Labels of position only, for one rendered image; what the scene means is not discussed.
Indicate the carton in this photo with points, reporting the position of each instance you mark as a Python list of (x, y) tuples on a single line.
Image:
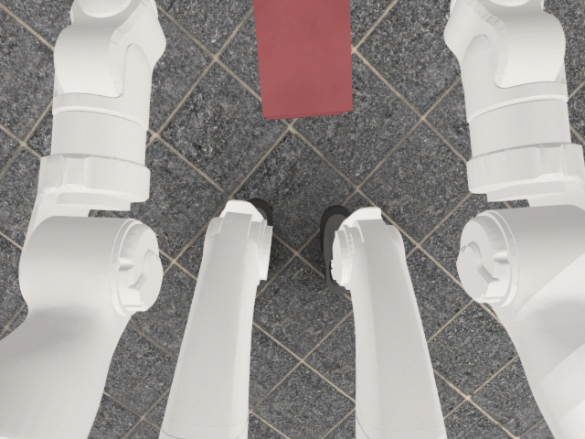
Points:
[(304, 54)]

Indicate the robot left forearm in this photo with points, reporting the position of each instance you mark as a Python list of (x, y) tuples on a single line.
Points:
[(104, 63)]

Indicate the robot left upper arm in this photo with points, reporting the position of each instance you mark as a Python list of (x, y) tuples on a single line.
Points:
[(82, 278)]

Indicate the robot right upper arm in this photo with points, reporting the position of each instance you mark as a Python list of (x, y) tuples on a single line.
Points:
[(528, 264)]

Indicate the robot right forearm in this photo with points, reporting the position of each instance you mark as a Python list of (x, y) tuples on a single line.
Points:
[(511, 55)]

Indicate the robot left foot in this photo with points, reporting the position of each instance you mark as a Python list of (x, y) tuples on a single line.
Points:
[(264, 209)]

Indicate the right robot thigh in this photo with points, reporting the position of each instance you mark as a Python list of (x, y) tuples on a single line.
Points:
[(396, 393)]

